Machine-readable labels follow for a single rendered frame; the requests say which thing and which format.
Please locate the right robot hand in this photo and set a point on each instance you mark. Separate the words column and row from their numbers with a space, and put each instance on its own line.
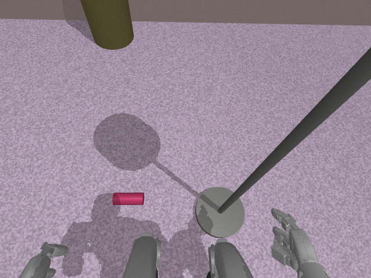
column 297, row 248

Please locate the left robot hand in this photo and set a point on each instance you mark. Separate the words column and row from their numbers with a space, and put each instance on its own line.
column 39, row 266

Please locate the floor lamp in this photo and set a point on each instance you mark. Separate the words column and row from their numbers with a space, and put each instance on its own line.
column 220, row 212

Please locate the can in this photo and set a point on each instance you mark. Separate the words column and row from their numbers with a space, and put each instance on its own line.
column 128, row 199

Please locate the right robot arm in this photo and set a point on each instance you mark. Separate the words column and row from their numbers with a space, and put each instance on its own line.
column 312, row 270

